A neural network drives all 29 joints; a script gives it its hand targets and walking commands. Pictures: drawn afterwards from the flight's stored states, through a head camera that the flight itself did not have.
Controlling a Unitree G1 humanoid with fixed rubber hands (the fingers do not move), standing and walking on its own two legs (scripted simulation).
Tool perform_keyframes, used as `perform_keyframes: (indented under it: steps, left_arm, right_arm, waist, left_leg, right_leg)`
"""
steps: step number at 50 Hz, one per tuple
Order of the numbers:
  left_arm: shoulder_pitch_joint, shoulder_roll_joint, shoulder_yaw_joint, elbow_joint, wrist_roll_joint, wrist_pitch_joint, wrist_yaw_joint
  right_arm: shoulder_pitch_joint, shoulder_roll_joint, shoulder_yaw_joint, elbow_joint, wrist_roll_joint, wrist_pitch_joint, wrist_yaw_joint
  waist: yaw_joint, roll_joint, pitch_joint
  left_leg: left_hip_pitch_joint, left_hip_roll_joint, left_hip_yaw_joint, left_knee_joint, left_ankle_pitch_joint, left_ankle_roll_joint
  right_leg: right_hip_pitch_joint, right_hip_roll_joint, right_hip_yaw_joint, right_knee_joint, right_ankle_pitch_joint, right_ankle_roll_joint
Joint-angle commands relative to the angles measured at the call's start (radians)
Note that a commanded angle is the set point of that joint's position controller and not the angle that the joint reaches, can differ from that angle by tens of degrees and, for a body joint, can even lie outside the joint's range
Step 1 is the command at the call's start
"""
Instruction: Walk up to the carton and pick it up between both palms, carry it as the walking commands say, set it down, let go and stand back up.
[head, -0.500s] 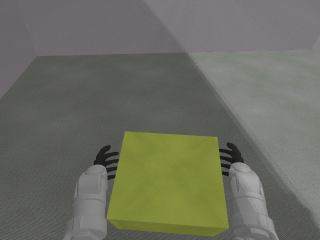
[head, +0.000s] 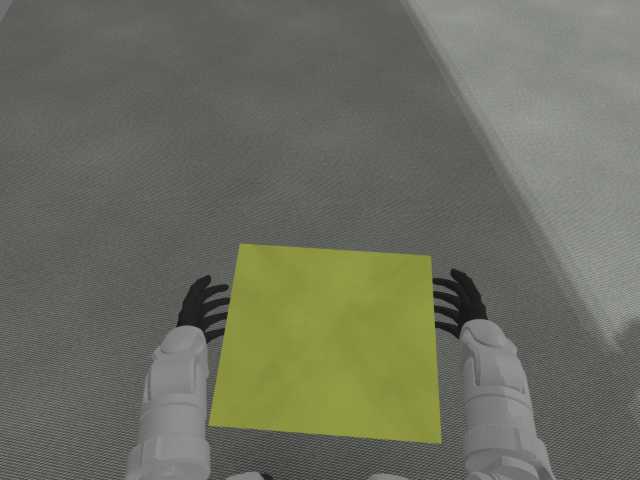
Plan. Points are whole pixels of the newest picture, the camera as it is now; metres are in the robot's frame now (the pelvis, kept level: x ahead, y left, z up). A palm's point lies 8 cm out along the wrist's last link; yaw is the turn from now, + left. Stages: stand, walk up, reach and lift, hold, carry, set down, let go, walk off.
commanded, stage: set down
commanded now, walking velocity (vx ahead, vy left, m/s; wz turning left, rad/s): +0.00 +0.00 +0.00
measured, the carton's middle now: (328, 343) +0.31 -0.02 -0.11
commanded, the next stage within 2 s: none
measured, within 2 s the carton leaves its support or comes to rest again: neither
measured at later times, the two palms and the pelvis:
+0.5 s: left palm (218, 350) +0.32 +0.16 -0.16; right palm (444, 353) +0.30 -0.20 -0.14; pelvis -0.04 +0.01 -0.06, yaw -1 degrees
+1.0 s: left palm (233, 348) +0.35 +0.15 -0.25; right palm (428, 344) +0.35 -0.21 -0.23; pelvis -0.08 +0.01 -0.15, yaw -1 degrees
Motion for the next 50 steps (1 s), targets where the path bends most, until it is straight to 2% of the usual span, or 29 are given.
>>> perform_keyframes:
  steps: [1,4,5,6,7,8,9,10,11,12,13,14,16,20,21,23,25,29,30,32,33,34,36,38,42,43,45,48,50]
  left_arm:
    - [-0.359,-0.645,-0.440,0.037,-0.071,-0.117,-0.199]
    - [-0.339,-0.700,-0.571,-0.021,-0.130,-0.178,-0.190]
    - [-0.391,-0.687,-0.594,-0.091,-0.137,-0.212,-0.179]
    - [-0.353,-0.685,-0.563,-0.033,-0.124,-0.218,-0.177]
    - [-0.315,-0.722,-0.578,-0.031,-0.131,-0.243,-0.167]
    - [-0.316,-0.720,-0.591,-0.068,-0.133,-0.277,-0.164]
    - [-0.339,-0.695,-0.585,-0.075,-0.127,-0.288,-0.149]
    - [-0.329,-0.712,-0.579,-0.040,-0.117,-0.290,-0.158]
    - [-0.369,-0.698,-0.603,-0.094,-0.134,-0.307,-0.140]
    - [-0.353,-0.719,-0.652,-0.107,-0.142,-0.313,-0.140]
    - [-0.322,-0.723,-0.666,-0.100,-0.165,-0.314,-0.134]
    - [-0.355,-0.738,-0.682,-0.150,-0.170,-0.333,-0.130]
    - [-0.433,-0.691,-0.674,-0.119,-0.162,-0.320,-0.140]
    - [-0.523,-0.712,-0.718,-0.185,-0.192,-0.316,-0.125]
    - [-0.535,-0.744,-0.725,-0.179,-0.194,-0.305,-0.130]
    - [-0.545,-0.726,-0.637,-0.084,-0.140,-0.268,-0.146]
    - [-0.662,-0.760,-0.635,-0.065,-0.140,-0.231,-0.162]
    - [-0.824,-0.755,-0.543,-0.011,-0.112,-0.156,-0.215]
    - [-0.805,-0.761,-0.534,0.005,-0.092,-0.140,-0.232]
    - [-0.884,-0.737,-0.456,0.061,-0.062,-0.100,-0.274]
    - [-0.919,-0.788,-0.477,0.059,-0.075,-0.080,-0.282]
    - [-0.938,-0.799,-0.476,0.074,-0.081,-0.074,-0.292]
    - [-1.065,-0.734,-0.461,0.024,-0.074,-0.071,-0.301]
    - [-1.064,-0.751,-0.487,0.051,-0.086,-0.048,-0.309]
    - [-1.094,-0.759,-0.489,0.055,-0.101,-0.051,-0.329]
    - [-1.088,-0.773,-0.527,0.007,-0.120,-0.050,-0.324]
    - [-1.075,-0.731,-0.511,0.010,-0.102,-0.050,-0.325]
    - [-1.075,-0.758,-0.557,-0.023,-0.142,-0.050,-0.325]
    - [-1.050,-0.756,-0.563,-0.001,-0.136,-0.047,-0.321]
  right_arm:
    - [-0.330,0.677,0.401,0.007,0.139,-0.105,0.206]
    - [-0.299,0.696,0.471,-0.042,0.146,-0.160,0.194]
    - [-0.270,0.691,0.481,-0.012,0.156,-0.187,0.188]
    - [-0.340,0.686,0.494,-0.077,0.178,-0.201,0.188]
    - [-0.370,0.690,0.566,-0.110,0.218,-0.238,0.196]
    - [-0.312,0.721,0.569,-0.083,0.208,-0.260,0.189]
    - [-0.247,0.708,0.519,-0.019,0.165,-0.255,0.185]
    - [-0.284,0.673,0.504,-0.054,0.163,-0.281,0.173]
    - [-0.325,0.657,0.534,-0.059,0.195,-0.291,0.182]
    - [-0.281,0.663,0.572,-0.069,0.202,-0.304,0.185]
    - [-0.338,0.650,0.626,-0.122,0.234,-0.302,0.191]
    - [-0.287,0.668,0.625,-0.072,0.223,-0.311,0.182]
    - [-0.354,0.655,0.591,-0.069,0.219,-0.293,0.192]
    - [-0.528,0.618,0.688,-0.147,0.287,-0.304,0.215]
    - [-0.597,0.597,0.707,-0.203,0.284,-0.299,0.217]
    - [-0.657,0.589,0.678,-0.141,0.255,-0.262,0.239]
    - [-0.727,0.622,0.625,-0.083,0.235,-0.220,0.248]
    - [-0.885,0.702,0.598,-0.036,0.242,-0.144,0.294]
    - [-0.788,0.716,0.537,0.029,0.190,-0.118,0.304]
    - [-0.805,0.750,0.457,0.135,0.156,-0.070,0.315]
    - [-0.861,0.760,0.455,0.116,0.183,-0.063,0.330]
    - [-0.889,0.784,0.457,0.087,0.180,-0.063,0.339]
    - [-0.986,0.795,0.453,0.097,0.220,-0.047,0.347]
    - [-0.922,0.792,0.422,0.158,0.221,-0.030,0.371]
    - [-0.983,0.802,0.465,0.095,0.214,-0.024,0.361]
    - [-0.976,0.810,0.463,0.119,0.243,-0.023,0.374]
    - [-1.028,0.816,0.496,0.079,0.265,-0.026,0.384]
    - [-0.999,0.802,0.514,0.073,0.257,-0.026,0.374]
    - [-1.027,0.786,0.534,0.052,0.275,-0.024,0.370]
  waist:
    - [-0.037,0.093,-0.472]
    - [-0.074,0.068,-0.676]
    - [-0.069,0.131,-0.750]
    - [-0.051,0.068,-0.753]
    - [0.010,0.109,-0.822]
    - [-0.014,0.107,-0.872]
    - [-0.033,0.040,-0.820]
    - [-0.064,0.078,-0.838]
    - [-0.018,0.097,-0.925]
    - [-0.028,0.170,-0.989]
    - [0.000,0.071,-1.032]
    - [-0.009,0.129,-1.062]
    - [-0.037,0.097,-1.038]
    - [0.031,0.126,-1.176]
    - [0.016,0.123,-1.173]
    - [0.042,0.108,-1.077]
    - [-0.004,0.077,-1.080]
    - [0.048,0.068,-1.055]
    - [-0.016,0.007,-1.006]
    - [-0.019,0.040,-0.928]
    - [0.001,0.106,-0.990]
    - [-0.019,0.051,-1.052]
    - [0.034,0.083,-1.058]
    - [-0.010,0.132,-1.062]
    - [-0.022,0.035,-1.218]
    - [0.003,0.120,-1.268]
    - [0.041,0.084,-1.309]
    - [0.006,0.081,-1.368]
    - [0.034,0.102,-1.392]
  left_leg:
    - [0.075,-0.077,-0.099,0.094,0.420,0.036]
    - [0.067,-0.080,-0.119,0.136,0.608,0.031]
    - [0.074,-0.085,-0.120,0.158,0.658,0.015]
    - [0.032,-0.080,-0.127,0.173,0.607,0.036]
    - [0.021,-0.090,-0.138,0.199,0.757,0.025]
    - [-0.044,-0.088,-0.135,0.209,0.723,0.027]
    - [-0.164,-0.079,-0.127,0.194,0.672,0.040]
    - [-0.141,-0.085,-0.140,0.219,0.680,0.030]
    - [-0.021,-0.077,-0.145,0.261,0.755,0.028]
    - [0.039,-0.069,-0.166,0.299,0.839,0.003]
    - [0.017,-0.072,-0.153,0.304,0.799,0.016]
    - [0.001,-0.073,-0.158,0.304,0.841,0.000]
    - [-0.115,-0.085,-0.129,0.338,0.711,0.003]
    - [-0.118,-0.087,-0.115,0.397,0.593,-0.011]
    - [-0.177,-0.092,-0.104,0.404,0.508,-0.014]
    - [-0.330,-0.105,-0.066,0.389,0.265,-0.016]
    - [-0.353,-0.100,-0.051,0.406,0.100,-0.009]
    - [-0.518,-0.100,-0.031,0.452,-0.082,0.018]
    - [-0.538,-0.099,-0.033,0.460,-0.080,0.012]
    - [-0.659,-0.102,0.000,0.471,-0.232,0.012]
    - [-0.593,-0.100,-0.013,0.469,-0.248,0.016]
    - [-0.588,-0.090,-0.027,0.514,-0.235,0.013]
    - [-0.650,-0.089,-0.010,0.540,-0.280,0.015]
    - [-0.596,-0.089,-0.017,0.546,-0.260,0.007]
    - [-0.752,-0.105,0.031,0.641,-0.140,0.015]
    - [-0.669,-0.106,0.026,0.631,-0.129,0.009]
    - [-0.683,-0.099,0.019,0.668,-0.055,0.019]
    - [-0.727,-0.113,0.030,0.710,0.014,0.007]
    - [-0.715,-0.117,0.037,0.734,0.086,0.011]
  right_leg:
    - [-0.146,0.136,0.131,0.025,0.420,-0.028]
    - [-0.137,0.151,0.136,0.070,0.596,-0.029]
    - [-0.152,0.141,0.157,0.074,0.634,-0.034]
    - [-0.172,0.148,0.149,0.109,0.612,-0.019]
    - [-0.216,0.149,0.149,0.125,0.693,-0.023]
    - [-0.185,0.132,0.178,0.140,0.807,-0.027]
    - [-0.202,0.103,0.182,0.175,0.813,-0.025]
    - [-0.294,0.108,0.170,0.174,0.776,-0.015]
    - [-0.369,0.146,0.145,0.203,0.629,-0.014]
    - [-0.474,0.149,0.139,0.186,0.662,-0.025]
    - [-0.419,0.174,0.124,0.217,0.582,-0.014]
    - [-0.446,0.156,0.131,0.208,0.707,-0.030]
    - [-0.493,0.163,0.134,0.255,0.584,-0.017]
    - [-0.631,0.172,0.113,0.334,0.417,-0.026]
    - [-0.633,0.170,0.117,0.351,0.391,-0.026]
    - [-0.661,0.169,0.100,0.345,0.250,-0.035]
    - [-0.675,0.173,0.082,0.370,0.110,-0.030]
    - [-0.738,0.160,0.117,0.402,-0.077,-0.044]
    - [-0.786,0.178,0.090,0.408,-0.051,-0.033]
    - [-0.768,0.156,0.133,0.388,-0.238,-0.037]
    - [-0.813,0.163,0.110,0.422,-0.220,-0.047]
    - [-0.851,0.167,0.116,0.446,-0.227,-0.046]
    - [-0.878,0.158,0.129,0.454,-0.283,-0.042]
    - [-0.968,0.165,0.082,0.480,-0.200,-0.040]
    - [-0.894,0.174,0.090,0.532,-0.145,-0.027]
    - [-0.947,0.174,0.073,0.560,-0.110,-0.025]
    - [-0.997,0.184,0.056,0.599,-0.044,-0.019]
    - [-1.020,0.194,0.047,0.623,0.028,-0.029]
    - [-1.038,0.201,0.039,0.650,0.073,-0.027]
